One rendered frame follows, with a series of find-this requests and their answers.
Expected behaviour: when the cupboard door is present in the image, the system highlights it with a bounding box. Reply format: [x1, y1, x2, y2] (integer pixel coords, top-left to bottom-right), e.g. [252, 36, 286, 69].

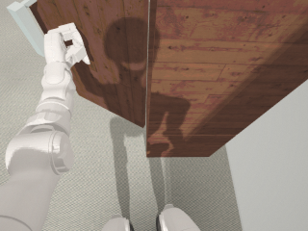
[29, 0, 149, 128]

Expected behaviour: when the handle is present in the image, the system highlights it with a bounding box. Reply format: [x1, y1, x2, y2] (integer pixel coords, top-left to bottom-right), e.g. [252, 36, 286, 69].
[7, 0, 45, 58]

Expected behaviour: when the left robot forearm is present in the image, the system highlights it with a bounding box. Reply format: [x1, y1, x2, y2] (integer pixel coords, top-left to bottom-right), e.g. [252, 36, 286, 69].
[5, 62, 76, 174]

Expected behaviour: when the robot left thigh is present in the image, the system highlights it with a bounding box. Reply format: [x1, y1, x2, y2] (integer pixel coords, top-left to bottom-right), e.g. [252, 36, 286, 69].
[101, 218, 130, 231]

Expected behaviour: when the left robot hand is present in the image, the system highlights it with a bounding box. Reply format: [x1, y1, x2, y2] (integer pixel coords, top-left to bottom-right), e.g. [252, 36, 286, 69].
[43, 22, 90, 69]

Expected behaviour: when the right robot shin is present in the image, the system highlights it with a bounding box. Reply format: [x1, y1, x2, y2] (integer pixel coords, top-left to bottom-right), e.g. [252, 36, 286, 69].
[161, 204, 174, 231]

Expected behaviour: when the robot left upper arm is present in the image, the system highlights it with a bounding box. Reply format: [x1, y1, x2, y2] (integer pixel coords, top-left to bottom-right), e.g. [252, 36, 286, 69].
[0, 130, 74, 231]

